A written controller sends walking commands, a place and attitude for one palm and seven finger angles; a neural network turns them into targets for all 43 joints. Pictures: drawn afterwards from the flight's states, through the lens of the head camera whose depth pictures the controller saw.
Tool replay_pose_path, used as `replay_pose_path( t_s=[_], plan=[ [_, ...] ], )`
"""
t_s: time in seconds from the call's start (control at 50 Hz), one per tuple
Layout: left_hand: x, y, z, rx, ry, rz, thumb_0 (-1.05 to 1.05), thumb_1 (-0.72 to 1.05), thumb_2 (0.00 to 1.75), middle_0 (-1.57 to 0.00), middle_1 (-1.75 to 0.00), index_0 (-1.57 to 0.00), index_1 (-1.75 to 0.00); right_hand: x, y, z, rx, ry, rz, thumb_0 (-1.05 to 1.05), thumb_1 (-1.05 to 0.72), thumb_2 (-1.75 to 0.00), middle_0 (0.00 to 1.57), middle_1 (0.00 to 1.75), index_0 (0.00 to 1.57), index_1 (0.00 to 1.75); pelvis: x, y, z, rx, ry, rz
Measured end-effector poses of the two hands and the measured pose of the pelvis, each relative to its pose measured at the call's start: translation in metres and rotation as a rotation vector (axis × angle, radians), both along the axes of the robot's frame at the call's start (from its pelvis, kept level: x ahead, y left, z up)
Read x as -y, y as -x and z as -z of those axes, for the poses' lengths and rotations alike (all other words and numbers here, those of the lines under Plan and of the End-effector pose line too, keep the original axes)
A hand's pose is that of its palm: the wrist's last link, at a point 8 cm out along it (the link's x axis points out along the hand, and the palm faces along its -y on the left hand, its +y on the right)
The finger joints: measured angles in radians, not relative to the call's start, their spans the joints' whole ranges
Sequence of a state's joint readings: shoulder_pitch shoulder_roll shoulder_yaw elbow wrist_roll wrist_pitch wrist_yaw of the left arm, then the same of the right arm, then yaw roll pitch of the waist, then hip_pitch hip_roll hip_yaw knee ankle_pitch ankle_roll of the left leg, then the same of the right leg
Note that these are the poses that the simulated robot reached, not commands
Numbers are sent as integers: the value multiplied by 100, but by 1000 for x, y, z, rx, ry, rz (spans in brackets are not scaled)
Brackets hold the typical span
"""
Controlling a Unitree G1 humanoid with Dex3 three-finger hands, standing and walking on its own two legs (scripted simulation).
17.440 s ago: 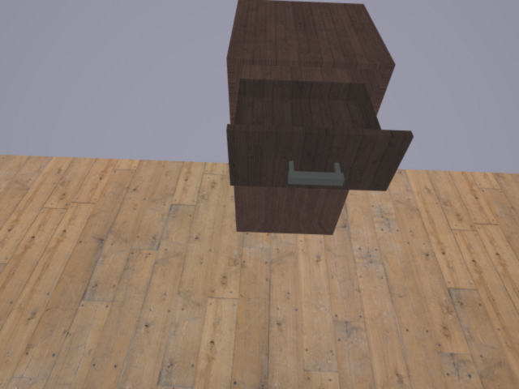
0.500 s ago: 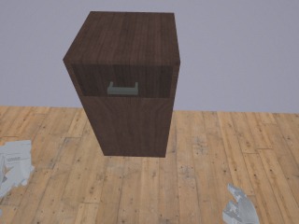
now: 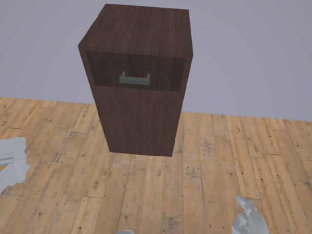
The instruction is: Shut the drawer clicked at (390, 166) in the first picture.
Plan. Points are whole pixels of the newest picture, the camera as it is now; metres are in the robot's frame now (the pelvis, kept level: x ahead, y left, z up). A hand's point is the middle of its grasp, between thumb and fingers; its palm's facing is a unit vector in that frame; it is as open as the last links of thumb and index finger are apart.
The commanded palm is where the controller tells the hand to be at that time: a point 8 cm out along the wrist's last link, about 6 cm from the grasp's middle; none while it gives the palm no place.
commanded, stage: step back with the hand held close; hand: left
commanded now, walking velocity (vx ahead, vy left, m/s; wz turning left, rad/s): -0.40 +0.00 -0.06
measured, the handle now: (135, 77) +0.71 +0.12 -0.04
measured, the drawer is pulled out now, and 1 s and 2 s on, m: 0.00 0.00 0.00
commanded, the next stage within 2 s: stop stepping back and stand still in 0.42 s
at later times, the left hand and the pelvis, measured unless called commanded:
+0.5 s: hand out of the picture +0.10 +0.23 +0.18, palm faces +0.38 -0.81 -0.45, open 3.2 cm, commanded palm +0.05 +0.26 +0.19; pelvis -0.09 -0.01 -0.01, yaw -3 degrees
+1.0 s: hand out of the picture +0.05 +0.24 +0.17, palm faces +0.31 -0.87 -0.39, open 3.2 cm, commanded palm +0.00 +0.28 +0.19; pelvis -0.16 +0.02 +0.00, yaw -7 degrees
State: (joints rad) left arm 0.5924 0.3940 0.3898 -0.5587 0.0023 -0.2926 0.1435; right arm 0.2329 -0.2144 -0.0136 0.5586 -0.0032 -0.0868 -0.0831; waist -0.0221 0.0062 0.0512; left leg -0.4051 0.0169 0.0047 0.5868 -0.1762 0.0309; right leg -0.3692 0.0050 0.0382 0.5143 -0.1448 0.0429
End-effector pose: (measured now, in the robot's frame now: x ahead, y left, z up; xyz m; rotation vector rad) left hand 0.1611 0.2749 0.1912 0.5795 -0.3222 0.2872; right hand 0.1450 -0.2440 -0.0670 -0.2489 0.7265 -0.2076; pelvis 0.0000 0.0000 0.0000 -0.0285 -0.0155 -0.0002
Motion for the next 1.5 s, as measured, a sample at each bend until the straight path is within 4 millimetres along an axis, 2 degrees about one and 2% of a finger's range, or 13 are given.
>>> replay_pose_path(
  t_s=[0.18,0.4,0.5,0.58,0.7,0.8,0.98,1.12,1.24,1.32,1.36,1.42,1.5],
  plan=[
    [6,37,0,30,-2,-30,1,89,90,-140,-160,-141,-159,6,13,12,-8,-11,-39,2,-90,-90,21,30,21,30,7,27,8,3,-17,-8],
    [-9,74,-10,78,-6,-14,1,88,90,-140,-160,-141,-159,-12,55,2,13,-28,-27,2,-90,-90,21,30,21,30,3,67,3,-22,55,-29],
    [4,97,-3,61,15,-2,1,89,90,-140,-160,-141,-160,-16,71,10,25,-56,-69,2,-90,-90,21,30,21,30,9,90,8,-60,9,51],
    [13,97,-4,49,68,54,1,89,90,-141,-160,-141,-160,-17,95,8,-34,-48,-42,2,-90,-90,21,30,21,30,3,103,-2,-53,-7,69],
    [4,96,4,-8,64,114,1,89,90,-140,-160,-141,-159,-12,130,-9,26,-17,41,2,-90,-90,21,30,21,30,-5,125,-4,-35,-26,93],
    [10,118,-2,-50,41,122,1,89,90,-140,-160,-141,-159,-5,162,-23,68,-10,61,2,-90,-90,21,30,21,30,-3,144,-10,-18,-16,104],
    [-4,152,6,-19,101,59,1,88,90,-140,-160,-141,-159,11,212,-6,-44,43,125,2,-90,-90,21,30,21,30,-15,160,-6,-6,-10,125],
    [-12,143,8,-1,106,45,1,89,90,-140,-160,-141,-160,-11,226,1,-16,-2,138,2,-91,-90,20,30,20,30,-20,169,-5,20,-18,113],
    [5,148,-1,-24,39,103,1,89,90,-140,-160,-141,-160,-28,220,11,-30,-79,87,2,-90,-90,21,30,21,30,-14,170,-3,0,-13,123],
    [1,146,3,-38,76,92,1,89,90,-140,-160,-141,-159,-27,215,14,-75,-75,88,2,-90,-90,21,30,21,30,-19,164,-6,-2,-13,123],
    [-7,133,32,-131,84,82,0,89,90,-140,-160,-141,-159,-23,211,23,-82,-81,56,2,-90,-90,21,30,21,30,-24,160,0,-20,-5,106],
    [-21,116,129,-490,221,-20,0,89,90,-137,-158,-139,-157,-18,210,44,-159,-83,45,1,-90,-90,21,30,21,30,-32,161,9,-25,-22,93],
    [-1,154,255,-1021,395,-117,0,91,90,-128,-149,-129,-149,-20,220,51,-230,-88,61,1,-91,-90,21,30,21,30,-31,165,8,-3,-36,101]
  ],
)
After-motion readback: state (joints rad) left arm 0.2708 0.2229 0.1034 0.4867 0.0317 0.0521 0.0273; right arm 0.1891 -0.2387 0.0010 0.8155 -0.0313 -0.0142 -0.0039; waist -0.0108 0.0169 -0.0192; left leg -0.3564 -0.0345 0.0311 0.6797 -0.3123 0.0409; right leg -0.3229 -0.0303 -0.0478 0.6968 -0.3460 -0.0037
